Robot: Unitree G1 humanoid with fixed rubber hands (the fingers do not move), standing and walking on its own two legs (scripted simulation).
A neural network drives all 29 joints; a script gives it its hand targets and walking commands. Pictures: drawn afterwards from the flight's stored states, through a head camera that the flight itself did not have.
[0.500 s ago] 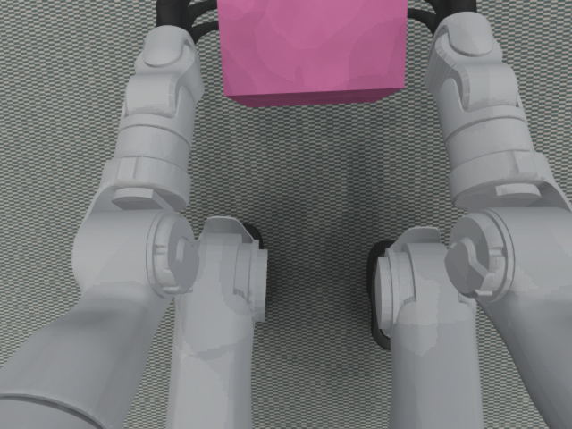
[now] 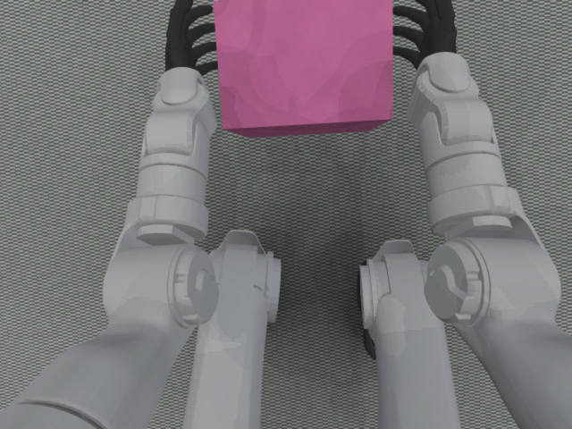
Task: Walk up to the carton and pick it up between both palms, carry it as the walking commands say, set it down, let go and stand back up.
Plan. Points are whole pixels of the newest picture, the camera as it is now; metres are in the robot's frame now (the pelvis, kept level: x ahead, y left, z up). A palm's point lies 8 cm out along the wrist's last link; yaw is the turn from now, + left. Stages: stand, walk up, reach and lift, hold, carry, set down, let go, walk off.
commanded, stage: reach and lift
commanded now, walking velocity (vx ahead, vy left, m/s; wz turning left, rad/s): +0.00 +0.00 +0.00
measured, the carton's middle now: (305, 78) +0.53 +0.05 -0.20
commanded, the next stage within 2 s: none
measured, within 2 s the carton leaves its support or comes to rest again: neither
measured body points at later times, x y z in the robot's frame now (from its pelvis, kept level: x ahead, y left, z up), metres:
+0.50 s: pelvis +0.00 +0.00 +0.05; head +0.29 +0.02 +0.40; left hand +0.50 +0.19 -0.05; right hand +0.53 -0.10 -0.04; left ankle +0.12 +0.15 -0.37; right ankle +0.11 -0.14 -0.37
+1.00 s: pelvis +0.01 +0.00 +0.11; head +0.26 +0.02 +0.48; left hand +0.49 +0.18 +0.03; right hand +0.51 -0.10 +0.03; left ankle +0.12 +0.15 -0.37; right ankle +0.11 -0.14 -0.37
